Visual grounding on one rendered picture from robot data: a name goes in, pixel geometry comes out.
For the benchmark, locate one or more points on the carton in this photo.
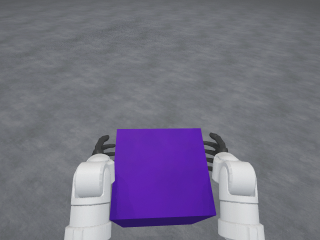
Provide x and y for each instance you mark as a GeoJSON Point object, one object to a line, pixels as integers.
{"type": "Point", "coordinates": [161, 178]}

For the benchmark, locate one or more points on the robot left forearm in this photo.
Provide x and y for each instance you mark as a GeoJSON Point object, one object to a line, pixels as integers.
{"type": "Point", "coordinates": [90, 197]}

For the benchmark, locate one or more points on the right robot hand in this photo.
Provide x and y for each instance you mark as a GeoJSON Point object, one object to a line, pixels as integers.
{"type": "Point", "coordinates": [219, 147]}

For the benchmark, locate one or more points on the robot right forearm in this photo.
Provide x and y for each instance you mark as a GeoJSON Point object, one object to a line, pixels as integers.
{"type": "Point", "coordinates": [239, 212]}

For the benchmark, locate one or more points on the left robot hand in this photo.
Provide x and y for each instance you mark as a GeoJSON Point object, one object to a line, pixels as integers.
{"type": "Point", "coordinates": [99, 147]}

